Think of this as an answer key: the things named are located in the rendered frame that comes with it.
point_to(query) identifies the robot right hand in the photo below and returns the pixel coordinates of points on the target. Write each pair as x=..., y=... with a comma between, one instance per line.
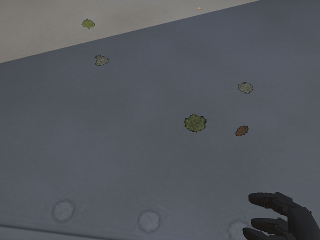
x=300, y=224

